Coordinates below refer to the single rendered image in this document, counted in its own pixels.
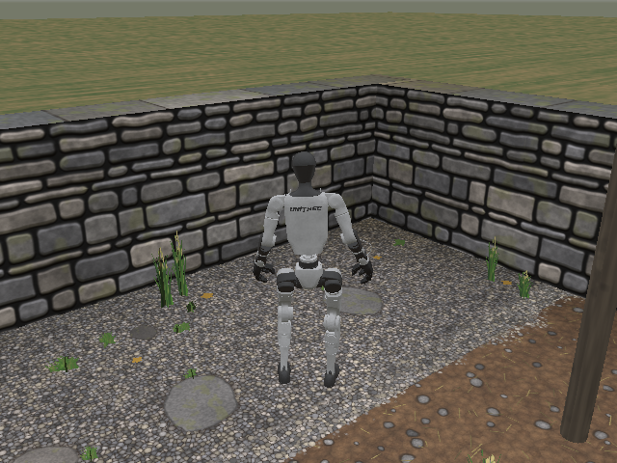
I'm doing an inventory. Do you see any robot left hand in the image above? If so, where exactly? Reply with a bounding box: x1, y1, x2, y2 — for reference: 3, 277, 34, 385
253, 263, 275, 283

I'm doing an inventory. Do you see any robot head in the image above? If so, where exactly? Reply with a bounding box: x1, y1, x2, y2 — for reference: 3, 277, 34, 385
289, 151, 322, 197

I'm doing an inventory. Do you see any left robot upper arm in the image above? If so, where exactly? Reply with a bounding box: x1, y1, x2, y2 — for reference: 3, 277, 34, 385
261, 194, 285, 247

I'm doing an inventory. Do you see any robot left thigh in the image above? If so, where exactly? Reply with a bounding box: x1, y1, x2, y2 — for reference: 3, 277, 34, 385
277, 268, 296, 322

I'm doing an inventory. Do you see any right robot upper arm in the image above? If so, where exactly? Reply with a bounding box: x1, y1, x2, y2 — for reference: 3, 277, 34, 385
325, 193, 357, 245

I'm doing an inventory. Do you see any robot right forearm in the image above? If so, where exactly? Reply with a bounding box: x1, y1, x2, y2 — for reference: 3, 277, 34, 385
348, 229, 369, 265

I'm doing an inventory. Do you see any robot right hand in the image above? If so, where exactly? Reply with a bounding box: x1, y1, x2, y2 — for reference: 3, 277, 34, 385
352, 261, 373, 284

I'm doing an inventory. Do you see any robot left forearm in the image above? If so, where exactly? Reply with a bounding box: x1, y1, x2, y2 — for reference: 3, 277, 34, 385
255, 233, 272, 267

